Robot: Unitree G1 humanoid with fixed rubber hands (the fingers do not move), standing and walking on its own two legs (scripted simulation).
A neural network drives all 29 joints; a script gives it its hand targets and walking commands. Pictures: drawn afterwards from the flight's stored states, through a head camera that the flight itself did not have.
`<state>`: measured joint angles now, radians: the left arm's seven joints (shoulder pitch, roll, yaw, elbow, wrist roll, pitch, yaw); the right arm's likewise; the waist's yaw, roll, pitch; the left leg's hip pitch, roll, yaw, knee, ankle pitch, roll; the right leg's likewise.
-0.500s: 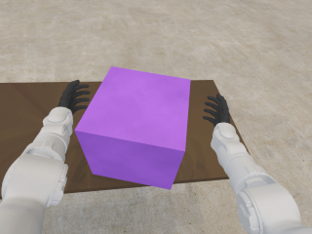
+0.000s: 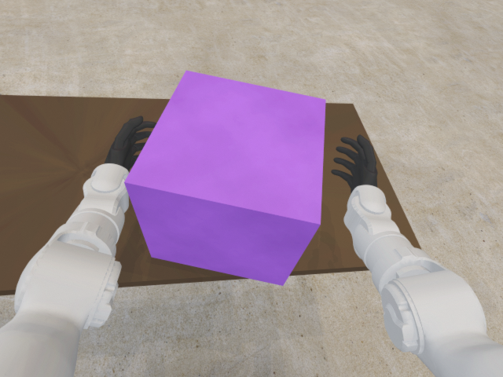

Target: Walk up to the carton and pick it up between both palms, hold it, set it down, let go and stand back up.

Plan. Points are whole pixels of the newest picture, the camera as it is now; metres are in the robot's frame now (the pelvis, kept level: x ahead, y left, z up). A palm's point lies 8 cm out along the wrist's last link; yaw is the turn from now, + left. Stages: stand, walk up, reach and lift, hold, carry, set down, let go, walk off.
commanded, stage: reach and lift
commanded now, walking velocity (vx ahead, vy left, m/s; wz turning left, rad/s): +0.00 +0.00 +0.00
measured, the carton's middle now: (235, 180) +0.46 -0.01 +0.01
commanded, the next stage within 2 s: none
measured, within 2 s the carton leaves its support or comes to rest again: leaves its support in 1.92 s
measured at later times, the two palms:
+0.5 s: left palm (134, 163) +0.47 +0.16 +0.06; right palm (345, 186) +0.40 -0.18 +0.07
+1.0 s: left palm (136, 164) +0.47 +0.16 +0.06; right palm (345, 191) +0.39 -0.18 +0.06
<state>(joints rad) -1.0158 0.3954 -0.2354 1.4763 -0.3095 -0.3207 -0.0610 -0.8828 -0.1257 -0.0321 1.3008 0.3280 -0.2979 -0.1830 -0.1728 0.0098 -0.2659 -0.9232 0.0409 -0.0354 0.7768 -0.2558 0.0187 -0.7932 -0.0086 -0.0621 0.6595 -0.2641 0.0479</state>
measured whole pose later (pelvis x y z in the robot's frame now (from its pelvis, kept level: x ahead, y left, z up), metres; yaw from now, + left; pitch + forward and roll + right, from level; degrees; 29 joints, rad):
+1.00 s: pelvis +0.03 +0.00 +0.03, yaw +0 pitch +15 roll -4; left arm -0.95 0.27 0.25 1.50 0.21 -0.42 -0.07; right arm -0.72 0.09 -0.61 1.17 -0.27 -0.48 -0.16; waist -0.12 -0.02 -0.13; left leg -0.63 0.04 -0.01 0.60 -0.24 0.02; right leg -0.50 -0.01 -0.04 0.44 -0.21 0.05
